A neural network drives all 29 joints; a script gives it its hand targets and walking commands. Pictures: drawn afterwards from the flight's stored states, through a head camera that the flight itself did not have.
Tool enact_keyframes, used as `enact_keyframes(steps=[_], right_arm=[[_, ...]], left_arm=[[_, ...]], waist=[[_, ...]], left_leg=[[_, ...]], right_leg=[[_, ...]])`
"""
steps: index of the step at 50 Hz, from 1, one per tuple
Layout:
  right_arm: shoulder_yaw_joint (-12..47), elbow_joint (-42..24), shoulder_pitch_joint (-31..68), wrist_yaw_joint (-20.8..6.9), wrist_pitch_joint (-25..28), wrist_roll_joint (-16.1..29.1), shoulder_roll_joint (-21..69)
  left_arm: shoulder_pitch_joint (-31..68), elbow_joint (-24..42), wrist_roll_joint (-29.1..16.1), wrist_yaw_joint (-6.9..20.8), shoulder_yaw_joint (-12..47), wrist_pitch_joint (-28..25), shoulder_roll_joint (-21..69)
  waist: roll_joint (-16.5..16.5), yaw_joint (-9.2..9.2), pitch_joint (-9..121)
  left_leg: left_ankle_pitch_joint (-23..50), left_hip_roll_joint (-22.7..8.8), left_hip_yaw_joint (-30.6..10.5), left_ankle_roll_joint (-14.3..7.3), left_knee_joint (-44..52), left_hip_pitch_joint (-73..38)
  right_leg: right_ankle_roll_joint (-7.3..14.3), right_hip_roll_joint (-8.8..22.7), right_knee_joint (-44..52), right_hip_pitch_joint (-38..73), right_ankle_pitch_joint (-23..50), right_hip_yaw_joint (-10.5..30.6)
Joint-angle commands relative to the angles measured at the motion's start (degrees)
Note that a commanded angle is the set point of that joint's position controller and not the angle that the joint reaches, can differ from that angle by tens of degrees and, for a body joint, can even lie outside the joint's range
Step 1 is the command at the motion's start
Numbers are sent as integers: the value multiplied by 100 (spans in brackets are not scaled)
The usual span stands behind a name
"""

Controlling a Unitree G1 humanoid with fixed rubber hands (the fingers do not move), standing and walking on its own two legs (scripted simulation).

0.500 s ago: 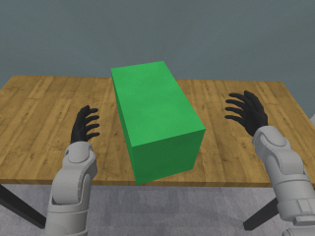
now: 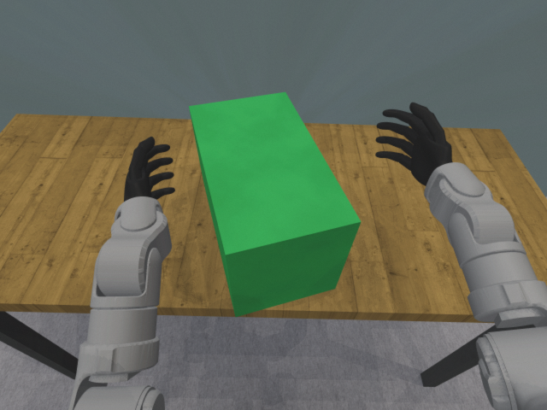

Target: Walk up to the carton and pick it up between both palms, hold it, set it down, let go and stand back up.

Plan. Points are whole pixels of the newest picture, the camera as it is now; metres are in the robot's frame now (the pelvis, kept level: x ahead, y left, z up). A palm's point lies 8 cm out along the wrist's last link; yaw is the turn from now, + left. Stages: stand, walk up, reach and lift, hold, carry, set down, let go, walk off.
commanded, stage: reach and lift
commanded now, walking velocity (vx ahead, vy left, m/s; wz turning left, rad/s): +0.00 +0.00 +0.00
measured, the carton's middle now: (262, 197) +0.44 +0.03 +0.03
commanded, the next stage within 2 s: none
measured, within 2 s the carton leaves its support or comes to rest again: neither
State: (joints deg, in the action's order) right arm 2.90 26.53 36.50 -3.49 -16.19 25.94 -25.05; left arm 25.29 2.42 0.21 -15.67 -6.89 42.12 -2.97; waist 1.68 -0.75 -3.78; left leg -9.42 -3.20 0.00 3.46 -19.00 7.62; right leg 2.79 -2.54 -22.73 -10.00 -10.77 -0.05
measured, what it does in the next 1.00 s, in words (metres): stands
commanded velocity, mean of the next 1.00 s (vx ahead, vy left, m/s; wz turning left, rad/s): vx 0.00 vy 0.00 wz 0.00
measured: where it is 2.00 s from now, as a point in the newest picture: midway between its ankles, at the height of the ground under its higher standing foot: outside the picture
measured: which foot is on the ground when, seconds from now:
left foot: down 0.00-1.00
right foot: down 0.00-1.00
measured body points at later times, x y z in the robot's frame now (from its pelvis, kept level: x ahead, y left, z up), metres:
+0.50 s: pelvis +0.01 +0.00 +0.00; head +0.07 +0.01 +0.45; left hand +0.41 +0.20 +0.14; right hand +0.48 -0.16 +0.15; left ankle +0.01 +0.16 -0.74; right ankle +0.02 -0.08 -0.74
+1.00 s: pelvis +0.00 +0.00 +0.00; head +0.06 +0.00 +0.44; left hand +0.41 +0.20 +0.06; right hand +0.47 -0.15 +0.08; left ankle +0.01 +0.16 -0.74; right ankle +0.02 -0.08 -0.75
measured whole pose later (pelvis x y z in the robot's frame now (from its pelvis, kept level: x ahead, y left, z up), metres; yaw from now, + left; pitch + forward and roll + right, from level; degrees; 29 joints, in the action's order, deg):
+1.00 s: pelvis +0.00 +0.00 +0.00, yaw +0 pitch +12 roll +0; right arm 6.6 59.6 50.9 -2.3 -0.9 21.7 -18.6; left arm 39.4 -43.8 0.2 -14.9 -9.5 5.1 -3.0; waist -0.6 -4.9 4.8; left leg -8.2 -3.5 0.0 3.4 -21.2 24.5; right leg 2.8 -2.9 -22.0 -25.6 -8.1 0.0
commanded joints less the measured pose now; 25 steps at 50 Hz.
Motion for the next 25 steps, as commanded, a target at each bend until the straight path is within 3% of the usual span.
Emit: enact_keyframes(steps=[1, 2, 3, 4, 5, 6, 8, 9, 11, 12, 13, 14, 15, 16, 17, 18, 19, 20, 21, 22, 23, 24, 25], right_arm=[[294, 339, 3647, 36, 27, 118, -1047], [296, 531, 3782, 13, -5, 104, -1136], [269, 672, 3998, -18, -4, 141, -1025], [266, 645, 3509, -36, 62, 109, -1035], [415, 331, 3943, 5, 81, 297, -993], [565, 410, 3640, 0, 106, 221, -844], [606, 558, 4154, 35, 86, 244, -941], [624, 677, 4142, 62, 76, 214, -962], [598, 982, 4068, 94, 27, 233, -1015], [605, 1172, 3496, 152, 84, 122, -1131], [645, 1272, 3784, 170, 75, 295, -1027], [669, 1252, 3617, 204, 137, 264, -1059], [667, 1356, 3531, 191, 180, 266, -1028], [542, 1476, 3481, 224, 252, 213, -1140], [752, 1290, 3740, 282, 262, 230, -863], [576, 1450, 3442, 257, 380, 157, -902], [706, 1169, 3751, 243, 472, 197, -923], [660, 1360, 3494, 177, 537, 213, -892], [724, 1126, 3691, 203, 541, 174, -690], [741, 1153, 3749, 235, 600, 118, -650], [690, 1500, 3705, 232, 634, 147, -791], [709, 1245, 3830, 243, 679, 112, -533], [507, 1300, 3754, 261, 747, -27, -712]], left_arm=[[3360, -315, -185, -51, -659, -320, -724], [3575, -413, -226, -97, -540, -362, -794], [3941, -435, -215, -159, -599, -433, -776], [3569, -48, -269, -228, -536, -494, -759], [3861, 265, -257, -257, -664, -554, -763], [3385, 53, -283, -234, -431, -592, -493], [3917, -454, -315, -182, -613, -663, -828], [3880, -795, -223, -189, -677, -615, -796], [3955, -827, -194, -158, -817, -570, -942], [3343, -391, -55, -122, -696, -552, -635], [3616, -389, -27, -127, -875, -536, -785], [3475, -328, 13, -101, -765, -560, -686], [3430, -407, 16, -68, -844, -598, -663], [3291, -393, 53, -40, -567, -639, -511], [3425, -574, 19, 26, -786, -695, -624], [3411, -282, 120, -4, -636, -757, -394], [3435, -11, -36, -1, -625, -857, -311], [3182, -297, 55, 24, -495, -901, -150], [3192, -682, 36, 104, -752, -960, -401], [3211, -722, 84, 116, -702, -1029, -339], [3056, -1163, 91, 152, -786, -1076, -356], [3302, -995, 113, 174, -770, -1195, -272], [3225, -977, -5, 184, -682, -1212, -249]], waist=[[230, -1177, 2291], [45, -1127, 2322], [158, -1202, 2475], [-38, -1065, 2950], [-45, -1296, 3250], [-33, -1262, 3281], [142, -1299, 3416], [5, -1403, 3557], [192, -1294, 3456], [86, -1047, 3733], [-178, -1153, 3737], [-173, -1180, 3969], [-167, -1090, 3843], [-346, -960, 3934], [-87, -1134, 3860], [-334, -955, 4010], [-311, -1067, 4325], [-438, -917, 4107], [-161, -1145, 4247], [-252, -1159, 4252], [-175, -1147, 4123], [-242, -1140, 4097], [-243, -968, 4258]], left_leg=[[539, 232, 356, -291, 157, 254], [212, 276, 370, -274, 175, 451], [319, 244, 394, -301, 186, 485], [749, 238, 364, -263, 32, 296], [892, 265, 407, -180, 23, 220], [1194, 291, 430, -142, -53, 210], [1072, 300, 422, -178, -66, 526], [1097, 264, 449, -162, -48, 576], [1151, 248, 362, -189, 27, 647], [1690, 248, 332, -89, -101, 284], [1580, 315, 337, -85, -98, 357], [1854, 315, 392, -26, -174, 281], [1922, 290, 328, 0, -194, 255], [2071, 303, 314, 39, -252, 163], [1954, 356, 402, 1, -260, 395], [2218, 311, 341, 48, -269, 323], [2353, 284, 335, 115, -361, 55], [2576, 264, 286, 120, -410, -50], [2274, 323, 331, 63, -398, 242], [2393, 341, 374, 94, -401, 239], [2064, 372, 360, 9, -331, 476], [2204, 383, 378, -17, -284, 496], [2248, 344, 338, 51, -330, 471]], right_leg=[[-134, -31, 347, 587, 1618, 419], [-149, -51, 385, 452, 937, 477], [-186, -37, 362, 486, 1005, 491], [-127, -66, 282, 586, 1458, 464], [-137, -89, 225, 761, 1632, 471], [-119, -107, 212, 867, 2110, 438], [-227, -34, 129, 1056, 2325, 483], [-229, -29, 56, 1111, 2440, 470], [-321, 36, 27, 1343, 2969, 505], [-312, -36, -41, 1450, 3615, 453], [-308, -8, -24, 1477, 3469, 476], [-325, -26, -72, 1482, 3812, 403], [-258, -36, -41, 1537, 3916, 429], [-257, -74, -97, 1332, 4147, 290], [-318, -42, -70, 1484, 4138, 383], [-279, -96, -87, 1482, 4204, 255], [-255, -160, -94, 1204, 4111, 226], [-201, -179, -84, 1099, 4238, 150], [-255, -134, -42, 1160, 4018, 264], [-278, -83, -83, 1376, 4363, 241], [-307, -69, -85, 1292, 4104, 280], [-326, -59, -102, 1413, 4153, 274], [-290, -97, -65, 1333, 3997, 264]])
